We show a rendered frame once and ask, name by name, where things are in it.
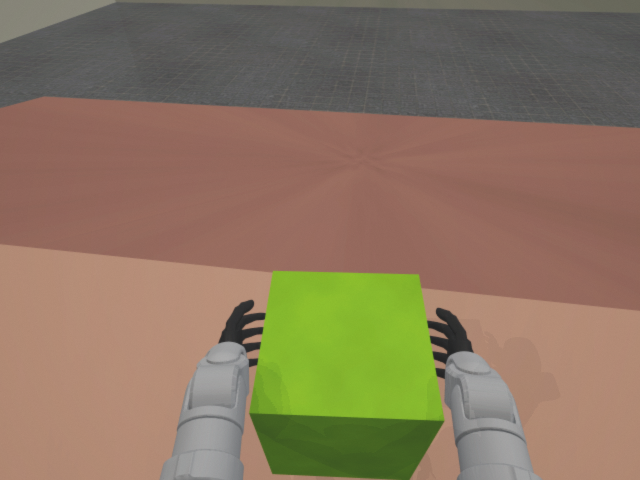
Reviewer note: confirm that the robot left hand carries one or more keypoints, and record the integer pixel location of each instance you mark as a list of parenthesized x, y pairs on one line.
[(233, 331)]

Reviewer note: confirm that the robot right hand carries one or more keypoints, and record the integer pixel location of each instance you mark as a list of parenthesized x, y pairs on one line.
[(457, 339)]

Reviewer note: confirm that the robot right forearm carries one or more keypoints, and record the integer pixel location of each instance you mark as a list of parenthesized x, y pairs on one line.
[(487, 428)]

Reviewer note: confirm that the robot left forearm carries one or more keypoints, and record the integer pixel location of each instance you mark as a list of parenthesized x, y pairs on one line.
[(211, 422)]

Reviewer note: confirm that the carton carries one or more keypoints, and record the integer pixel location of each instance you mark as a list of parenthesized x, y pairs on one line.
[(345, 384)]

